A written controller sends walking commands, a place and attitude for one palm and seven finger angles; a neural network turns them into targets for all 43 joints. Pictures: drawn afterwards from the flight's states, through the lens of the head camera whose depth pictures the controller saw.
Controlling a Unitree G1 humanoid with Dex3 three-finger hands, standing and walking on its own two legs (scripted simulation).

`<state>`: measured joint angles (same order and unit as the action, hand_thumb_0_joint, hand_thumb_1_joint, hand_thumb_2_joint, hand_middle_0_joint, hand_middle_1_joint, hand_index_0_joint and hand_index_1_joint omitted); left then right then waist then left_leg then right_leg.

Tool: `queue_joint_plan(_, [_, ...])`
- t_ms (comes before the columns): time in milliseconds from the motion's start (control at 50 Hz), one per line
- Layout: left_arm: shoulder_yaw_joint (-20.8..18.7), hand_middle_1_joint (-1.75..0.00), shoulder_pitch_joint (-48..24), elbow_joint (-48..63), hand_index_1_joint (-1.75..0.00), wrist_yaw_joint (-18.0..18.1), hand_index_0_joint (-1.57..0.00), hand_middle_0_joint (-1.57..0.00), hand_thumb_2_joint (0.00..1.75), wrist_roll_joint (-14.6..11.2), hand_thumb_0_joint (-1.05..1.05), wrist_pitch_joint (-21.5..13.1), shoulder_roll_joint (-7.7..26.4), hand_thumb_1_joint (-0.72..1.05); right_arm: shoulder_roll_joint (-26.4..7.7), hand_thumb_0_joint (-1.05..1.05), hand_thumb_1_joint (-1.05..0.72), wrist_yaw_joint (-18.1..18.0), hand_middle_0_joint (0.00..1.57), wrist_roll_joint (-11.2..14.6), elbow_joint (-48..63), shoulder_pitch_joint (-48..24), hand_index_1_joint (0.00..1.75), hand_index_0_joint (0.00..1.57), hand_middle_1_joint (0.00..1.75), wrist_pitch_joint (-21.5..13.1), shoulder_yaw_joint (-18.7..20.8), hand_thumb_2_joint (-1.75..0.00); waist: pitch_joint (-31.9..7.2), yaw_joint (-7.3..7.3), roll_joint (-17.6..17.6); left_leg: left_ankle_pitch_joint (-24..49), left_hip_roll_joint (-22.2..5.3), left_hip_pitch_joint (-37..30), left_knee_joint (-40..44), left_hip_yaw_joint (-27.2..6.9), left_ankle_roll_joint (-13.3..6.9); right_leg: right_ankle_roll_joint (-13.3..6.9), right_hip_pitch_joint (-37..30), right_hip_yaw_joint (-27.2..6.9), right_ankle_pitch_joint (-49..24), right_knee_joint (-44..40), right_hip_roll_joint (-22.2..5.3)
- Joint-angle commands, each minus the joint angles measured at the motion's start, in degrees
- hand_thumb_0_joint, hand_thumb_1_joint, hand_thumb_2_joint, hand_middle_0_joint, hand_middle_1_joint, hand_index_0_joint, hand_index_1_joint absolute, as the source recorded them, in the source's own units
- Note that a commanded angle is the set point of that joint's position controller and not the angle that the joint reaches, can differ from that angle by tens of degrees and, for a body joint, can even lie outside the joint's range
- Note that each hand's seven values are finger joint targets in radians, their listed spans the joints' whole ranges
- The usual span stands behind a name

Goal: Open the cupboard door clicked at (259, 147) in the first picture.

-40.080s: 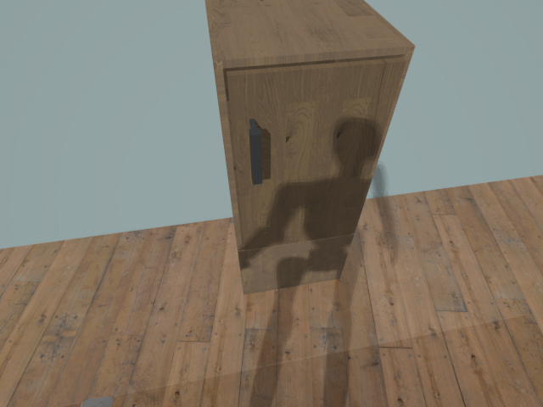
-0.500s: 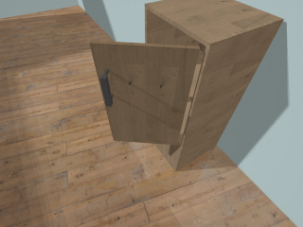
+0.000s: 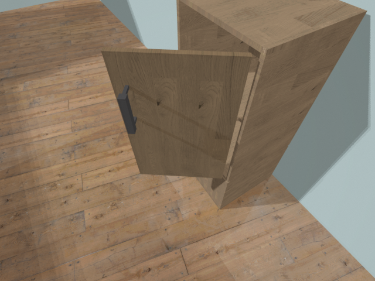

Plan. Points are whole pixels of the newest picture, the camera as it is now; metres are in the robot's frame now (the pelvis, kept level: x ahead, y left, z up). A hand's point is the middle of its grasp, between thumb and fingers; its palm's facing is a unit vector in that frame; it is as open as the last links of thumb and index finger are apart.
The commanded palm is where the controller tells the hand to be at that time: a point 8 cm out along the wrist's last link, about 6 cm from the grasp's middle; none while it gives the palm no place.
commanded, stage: come to a stop and stand still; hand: left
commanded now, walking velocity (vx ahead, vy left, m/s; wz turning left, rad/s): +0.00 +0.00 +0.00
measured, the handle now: (129, 110) +0.55 +0.21 +0.01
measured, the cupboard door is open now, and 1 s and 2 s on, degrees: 54 54 54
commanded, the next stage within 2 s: look again from close up in 0.54 s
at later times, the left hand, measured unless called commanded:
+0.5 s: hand out of the picture +0.00 +0.19 -0.16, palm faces +0.01 -0.98 -0.22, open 7.4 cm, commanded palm none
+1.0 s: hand out of the picture -0.04 +0.17 -0.17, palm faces +0.02 -0.99 -0.17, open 7.4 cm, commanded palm none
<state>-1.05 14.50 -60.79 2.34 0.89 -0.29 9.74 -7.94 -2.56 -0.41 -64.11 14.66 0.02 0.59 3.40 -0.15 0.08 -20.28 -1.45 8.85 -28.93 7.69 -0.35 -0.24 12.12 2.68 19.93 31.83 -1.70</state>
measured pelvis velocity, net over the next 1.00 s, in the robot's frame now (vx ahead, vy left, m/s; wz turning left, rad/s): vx -0.03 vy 0.01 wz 0.00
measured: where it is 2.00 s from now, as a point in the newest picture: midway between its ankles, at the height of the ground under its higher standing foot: outside the picture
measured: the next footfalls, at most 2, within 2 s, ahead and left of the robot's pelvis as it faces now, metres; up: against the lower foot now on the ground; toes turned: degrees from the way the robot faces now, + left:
none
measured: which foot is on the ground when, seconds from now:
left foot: down 0.00-1.00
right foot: down 0.00-1.00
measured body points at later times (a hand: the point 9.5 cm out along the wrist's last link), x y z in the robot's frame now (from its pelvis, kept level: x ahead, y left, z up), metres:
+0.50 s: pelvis -0.03 +0.01 +0.00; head -0.04 +0.00 +0.45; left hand +0.00 +0.24 -0.14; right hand +0.00 -0.22 -0.15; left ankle -0.05 +0.11 -0.73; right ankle -0.03 -0.11 -0.73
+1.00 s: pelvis -0.03 +0.01 +0.01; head -0.02 +0.01 +0.45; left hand -0.03 +0.22 -0.16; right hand -0.03 -0.21 -0.16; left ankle -0.05 +0.11 -0.73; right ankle -0.03 -0.11 -0.73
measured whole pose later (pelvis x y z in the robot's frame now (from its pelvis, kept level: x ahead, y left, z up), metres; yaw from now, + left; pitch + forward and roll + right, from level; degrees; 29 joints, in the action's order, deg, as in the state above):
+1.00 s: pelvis -0.03 +0.01 +0.01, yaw +0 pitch -1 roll +0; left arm 1.0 17.1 -64.2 1.7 0.8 -0.4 7.9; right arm -7.7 -1.3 -0.5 -65.2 16.6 -1.2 -1.0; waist 1.2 -0.4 0.4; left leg -16.8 -1.0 9.1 -26.8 6.2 -0.9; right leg 0.0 11.5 2.5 15.8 28.2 -1.5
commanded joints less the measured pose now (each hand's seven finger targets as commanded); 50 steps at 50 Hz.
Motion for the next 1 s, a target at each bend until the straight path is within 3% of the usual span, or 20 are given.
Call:
queue_joint_plan(0, [-0.7,-0.3,5.3,1.0,-0.3,0.6,-0.2,-0.2,0.9,0.2,0.0,-1.0,6.3,0.9,-4.8,0.0,-0.9,-0.1,0.2,-0.2,1.6,3.5,0.3,0.2,0.3,-1.1,1.3,-0.9,-5.2,-0.1,4.4,21.6,-5.2,0.3,3.9,-4.8,-0.7,-3.0,-4.4,-5.6,-38.5,-3.8,-7.5])
queue_joint_plan(40, [-0.7,-0.3,3.8,1.4,-0.3,0.4,-0.2,-0.2,0.9,0.0,0.0,-1.0,6.5,0.9,-5.5,0.0,-0.9,0.1,0.2,-0.3,1.2,2.9,0.3,0.2,0.3,-1.3,1.2,-0.9,-5.0,-0.1,2.3,21.7,-5.6,-0.8,5.2,-5.2,-0.7,-2.7,-3.3,-5.3,-32.9,-4.8,-6.5])
queue_joint_plan(60, [-0.8,-0.3,6.9,0.4,-0.3,2.4,-0.2,-0.2,0.9,0.1,0.0,-0.9,7.5,0.9,-9.4,0.0,-0.9,0.7,0.2,0.5,5.9,-1.0,0.3,0.2,0.3,-1.1,2.2,-0.9,-4.1,-0.51,1.7,25.6,-6.9,2.2,-7.2,-2.9,0.9,-0.7,-1.8,-7.6,-48.7,-4.6,-8.9])
queue_joint_plan(80, [-1.1,-0.3,5.1,3.6,-0.3,2.0,-0.2,-0.2,0.9,0.2,0.0,-1.9,9.5,0.9,-5.7,0.0,-0.9,1.3,0.2,0.0,7.6,1.6,0.3,0.2,0.3,-0.9,1.6,-0.9,-7.6,0.76,3.2,5.8,-3.3,7.3,-6.3,-4.2,0.3,-3.4,-7.3,-10.0,-49.4,-4.0,-11.3])
queue_joint_plan(100, [-1.1,-0.3,3.9,3.6,-0.3,1.5,-0.2,-0.2,0.9,0.1,0.0,-2.5,9.9,0.9,-3.9,0.0,-0.9,1.6,0.2,0.0,8.0,0.7,0.3,0.2,0.3,-0.7,1.2,-0.9,-9.4,0.4,5.6,-1.1,-2.1,8.5,-4.7,-3.6,0.3,-4.9,-10.1,-9.9,-50.5,-3.8,-12.3])
queue_joint_plan(120, [-0.8,-0.3,3.2,4.2,-0.3,1.3,-0.2,-0.2,0.9,0.1,0.0,-2.6,8.9,0.9,-4.2,0.0,-0.9,1.6,0.2,0.0,8.6,1.8,0.3,0.2,0.3,-0.8,1.1,-0.9,-9.4,1.13,5.7,-0.1,-1.5,7.0,-2.8,-4.2,0.0,-5.5,-9.1,-8.9,-48.5,-3.0,-11.5])
queue_joint_plan(160, [-0.3,-0.3,1.5,4.9,-0.3,0.9,-0.2,-0.2,0.9,-0.4,0.0,-2.4,7.6,0.9,-6.0,0.0,-0.9,1.3,0.2,-0.2,7.7,3.7,0.3,0.2,0.3,-1.2,1.2,-0.9,-7.9,2.06,-0.7,16.1,-4.0,1.7,0.9,-7.1,-1.0,-3.8,-4.0,-5.8,-37.6,-1.5,-7.3])
queue_joint_plan(180, [-0.2,-0.3,1.2,5.1,-0.3,0.8,-0.2,-0.2,0.9,-0.4,0.0,-1.9,6.9,0.9,-6.9,0.0,-0.9,1.1,0.2,-0.5,7.6,3.4,0.3,0.2,0.3,-1.3,1.2,-0.9,-6.3,1.51,-5.2,23.7,-5.7,0.8,1.0,-7.8,-1.4,-3.0,-1.9,-4.4,-29.9,-1.2,-5.6])
queue_joint_plan(200, [-0.1,-0.3,1.2,5.0,-0.3,0.7,-0.2,-0.2,0.9,-0.2,0.0,-1.6,6.6,0.9,-7.0,0.0,-0.9,1.0,0.2,-0.7,7.6,3.1,0.3,0.2,0.3,-1.5,1.0,-0.9,-4.1,0.92,-7.2,27.3,-6.6,1.6,1.3,-8.1,-1.8,-2.6,-0.8,-3.5,-23.7,-1.9,-4.6])
queue_joint_plan(260, [0.2,-0.3,0.5,5.0,-0.3,0.1,-0.2,-0.2,0.9,-0.3,0.0,-0.9,6.3,0.9,-7.9,0.0,-0.9,1.0,0.2,-0.7,8.6,1.7,0.3,0.2,0.3,-1.2,0.6,-0.9,0.3,0.66,-0.6,15.2,-6.1,4.8,4.6,-9.0,-2.0,-2.1,1.2,-3.9,-13.0,-5.0,-3.5])
queue_joint_plan(280, [0.3,-0.3,0.4,5.0,-0.3,0.0,-0.2,-0.2,0.9,-0.2,0.0,-0.7,6.3,0.9,-8.2,0.0,-0.9,1.1,0.2,-0.7,8.7,1.6,0.3,0.2,0.3,-1.2,0.5,-0.9,1.2,0.62,-0.8,10.8,-5.9,5.5,6.2,-9.2,-2.1,-2.0,1.9,-4.1,-9.6,-5.7,-3.4])
queue_joint_plan(320, [0.3,-0.3,0.5,5.0,-0.3,-0.2,-0.2,-0.2,0.9,-0.1,0.0,-0.6,6.5,0.9,-8.2,0.0,-0.9,1.2,0.2,-0.8,8.4,1.7,0.3,0.2,0.3,-1.5,0.3,-0.9,1.7,0.43,-2.0,8.8,-5.6,6.4,7.5,-9.5,-2.3,-1.8,1.4,-4.2,-8.2,-6.3,-3.1])
queue_joint_plan(380, [0.4,-0.3,1.1,4.8,-0.3,-0.5,-0.2,-0.2,0.9,-0.2,0.0,-0.5,6.5,0.9,-8.5,0.0,-0.9,1.3,0.2,-0.8,8.2,1.7,0.3,0.2,0.3,-1.5,0.3,-0.9,2.2,0.37,0.2,3.4,-5.2,6.6,9.1,-9.5,-2.3,-1.8,2.5,-4.7,-4.4,-7.8,-3.2])
queue_joint_plan(480, [0.5,-0.3,2.2,3.7,-0.3,-0.6,-0.2,-0.2,0.9,-0.1,0.0,-0.7,6.5,0.9,-8.8,0.0,-0.9,1.4,0.2,-0.7,6.8,2.1,0.3,0.2,0.3,-1.7,0.0,-0.9,1.9,0.12,-0.3,2.3,-5.1,6.2,10.3,-9.4,-2.3,-1.8,2.3,-5.0,-4.8,-8.4,-3.5])
queue_joint_plan(540, [0.6,-0.3,3.0,2.8,-0.3,-0.6,-0.2,-0.2,0.9,-0.2,0.0,-0.9,6.4,0.9,-8.6,0.0,-0.9,1.3,0.2,-0.6,5.7,2.9,0.3,0.2,0.3,-2.0,-0.2,-0.9,-0.3,0.1,0.6,5.4,-5.1,4.7,9.7,-9.0,-2.4,-1.8,1.0,-5.0,-7.0,-8.2,-4.0])
queue_joint_plan(680, [0.9,-0.3,4.7,0.3,-0.3,-0.4,-0.2,-0.2,0.9,-0.3,0.0,-1.2,5.9,0.9,-7.5,0.0,-0.9,1.1,0.2,-0.3,2.7,4.2,0.3,0.2,0.3,-2.1,-0.5,-0.9,-0.8,0.1,0.9,9.4,-5.1,3.2,8.6,-8.2,-2.1,-1.9,0.4,-5.0,-10.6,-8.2,-4.5])
queue_joint_plan(980, [0.7,-0.3,5.6,-1.8,-0.3,-0.1,-0.2,-0.2,0.9,-0.1,0.0,-1.2,4.3,0.9,-5.2,0.0,-0.9,0.7,0.2,-0.3,0.3,5.2,0.3,0.2,0.3,-2.2,-0.3,-0.9,1.0,-0.05,-0.7,12.0,-5.2,3.1,8.2,-7.7,-1.9,-2.0,0.5,-4.6,-13.0,-7.8,-4.4])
